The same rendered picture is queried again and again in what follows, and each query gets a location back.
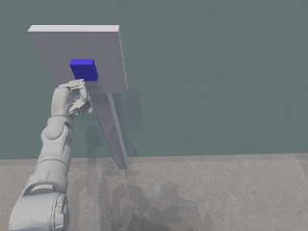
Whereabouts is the robot left upper arm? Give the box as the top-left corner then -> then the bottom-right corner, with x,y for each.
10,192 -> 70,231

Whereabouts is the button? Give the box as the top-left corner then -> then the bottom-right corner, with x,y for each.
69,59 -> 98,82

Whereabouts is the left robot hand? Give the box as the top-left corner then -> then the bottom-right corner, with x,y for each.
51,79 -> 93,123

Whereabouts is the panel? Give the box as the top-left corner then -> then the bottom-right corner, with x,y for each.
27,25 -> 128,169

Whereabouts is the left robot forearm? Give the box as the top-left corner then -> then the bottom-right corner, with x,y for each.
8,116 -> 73,231

